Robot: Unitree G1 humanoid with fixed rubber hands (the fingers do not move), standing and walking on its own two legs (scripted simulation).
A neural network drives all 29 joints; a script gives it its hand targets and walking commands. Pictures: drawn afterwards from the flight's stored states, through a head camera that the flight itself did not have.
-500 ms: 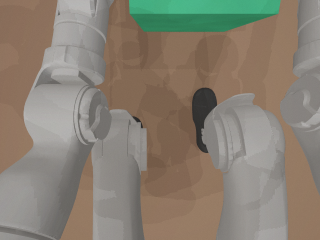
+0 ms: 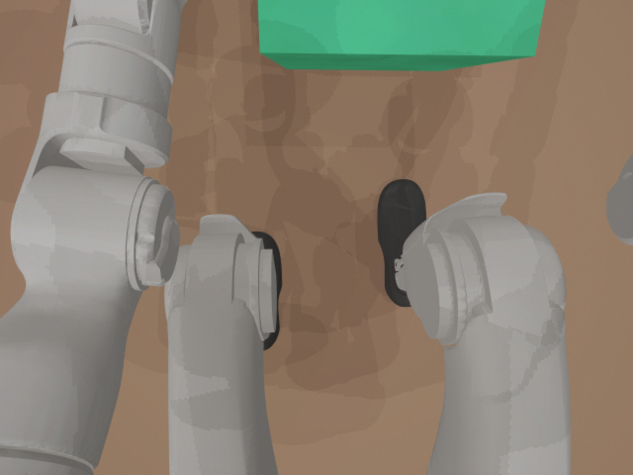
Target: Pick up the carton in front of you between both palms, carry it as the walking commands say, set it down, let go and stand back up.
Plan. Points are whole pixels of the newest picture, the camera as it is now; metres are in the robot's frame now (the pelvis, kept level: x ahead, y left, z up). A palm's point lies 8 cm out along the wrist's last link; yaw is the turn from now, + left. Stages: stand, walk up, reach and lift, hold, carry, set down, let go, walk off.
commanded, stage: set down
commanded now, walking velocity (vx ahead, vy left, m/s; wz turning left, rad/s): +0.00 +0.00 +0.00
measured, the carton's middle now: out of the picture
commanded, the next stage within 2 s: let go in 0.90 s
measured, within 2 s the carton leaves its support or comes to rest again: neither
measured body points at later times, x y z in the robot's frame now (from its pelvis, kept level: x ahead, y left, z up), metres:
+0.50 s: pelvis +0.01 -0.01 +0.12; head +0.36 -0.06 +0.40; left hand +0.61 +0.07 +0.00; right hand +0.55 -0.32 +0.01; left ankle +0.09 +0.12 -0.35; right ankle +0.14 -0.12 -0.35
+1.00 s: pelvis +0.04 -0.01 +0.26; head +0.36 -0.07 +0.57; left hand +0.60 +0.07 +0.15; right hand +0.54 -0.33 +0.15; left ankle +0.09 +0.12 -0.35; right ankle +0.14 -0.12 -0.35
